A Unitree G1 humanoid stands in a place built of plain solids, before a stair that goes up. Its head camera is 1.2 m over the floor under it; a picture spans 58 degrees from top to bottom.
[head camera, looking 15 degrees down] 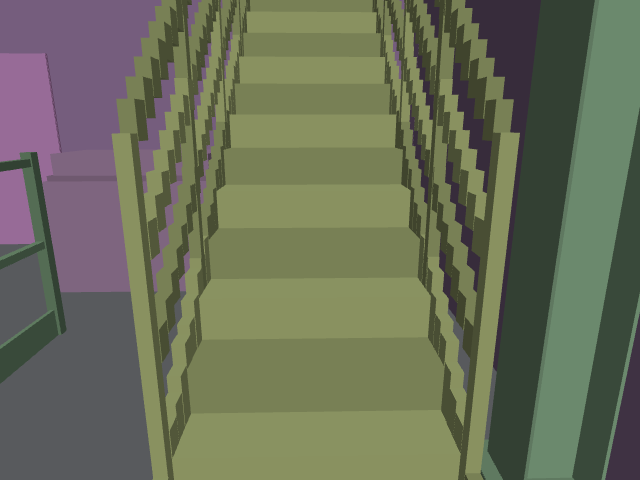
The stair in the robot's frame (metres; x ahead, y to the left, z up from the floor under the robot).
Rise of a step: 0.18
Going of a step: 0.22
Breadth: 1.02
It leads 1 degrees to the left of straight ahead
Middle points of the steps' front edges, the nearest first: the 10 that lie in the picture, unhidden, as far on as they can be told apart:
1.15 0.01 0.18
1.37 0.01 0.36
1.60 0.02 0.54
1.82 0.02 0.72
2.04 0.03 0.89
2.26 0.03 1.07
2.48 0.04 1.25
2.71 0.04 1.43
2.93 0.05 1.61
3.15 0.05 1.79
